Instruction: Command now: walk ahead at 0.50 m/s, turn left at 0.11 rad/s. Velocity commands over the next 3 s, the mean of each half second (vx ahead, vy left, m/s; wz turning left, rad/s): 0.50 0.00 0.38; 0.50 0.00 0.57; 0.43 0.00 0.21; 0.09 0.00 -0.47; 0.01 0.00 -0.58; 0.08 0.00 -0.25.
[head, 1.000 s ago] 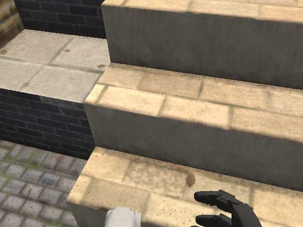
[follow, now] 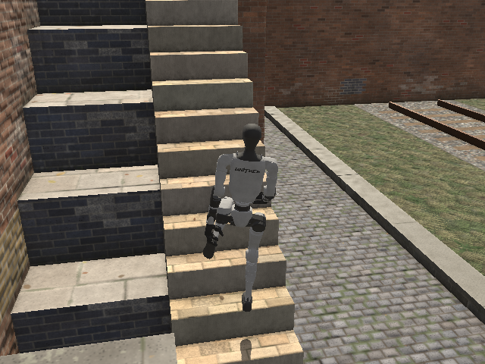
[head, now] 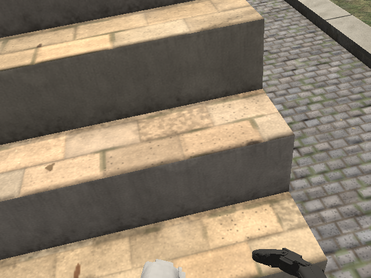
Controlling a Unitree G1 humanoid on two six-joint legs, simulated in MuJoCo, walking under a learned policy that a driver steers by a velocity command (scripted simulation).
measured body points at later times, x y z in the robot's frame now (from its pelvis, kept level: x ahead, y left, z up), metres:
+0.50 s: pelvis +0.21 -0.03 +0.17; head +0.17 -0.09 +0.61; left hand +0.35 +0.23 +0.14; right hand +0.31 -0.23 -0.01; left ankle +0.20 +0.03 -0.51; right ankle +0.22 -0.18 -0.30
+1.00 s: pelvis +0.34 +0.01 +0.24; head +0.37 +0.02 +0.69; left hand +0.15 +0.16 +0.09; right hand +0.67 +0.09 +0.25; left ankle +0.39 +0.19 -0.29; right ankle +0.29 -0.25 -0.50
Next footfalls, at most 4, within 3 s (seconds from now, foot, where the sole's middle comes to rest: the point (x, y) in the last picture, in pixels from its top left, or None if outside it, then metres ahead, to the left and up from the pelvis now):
0.30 left None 0.24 0.04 -0.55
0.72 right None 0.32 -0.24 -0.55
1.00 left None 0.42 0.21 -0.33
1.58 right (151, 142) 0.70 0.14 -0.12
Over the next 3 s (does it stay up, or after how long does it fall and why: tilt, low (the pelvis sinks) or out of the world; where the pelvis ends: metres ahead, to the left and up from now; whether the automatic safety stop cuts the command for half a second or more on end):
stays up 0.47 0.30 0.44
